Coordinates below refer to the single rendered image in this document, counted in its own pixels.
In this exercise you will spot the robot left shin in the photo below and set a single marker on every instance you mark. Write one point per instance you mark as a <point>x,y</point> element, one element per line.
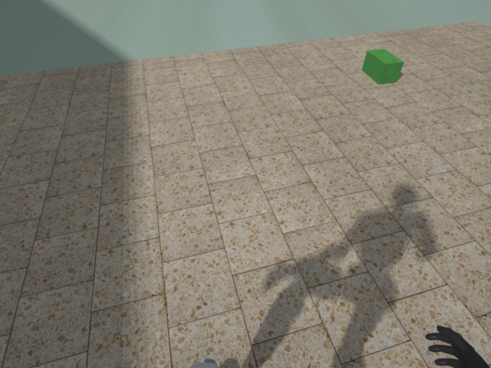
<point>208,360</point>

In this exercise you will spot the robot right hand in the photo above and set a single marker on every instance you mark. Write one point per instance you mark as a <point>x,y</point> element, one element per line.
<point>467,356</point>

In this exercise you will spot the carton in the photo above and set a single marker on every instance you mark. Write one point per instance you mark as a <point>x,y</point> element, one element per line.
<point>382,66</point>

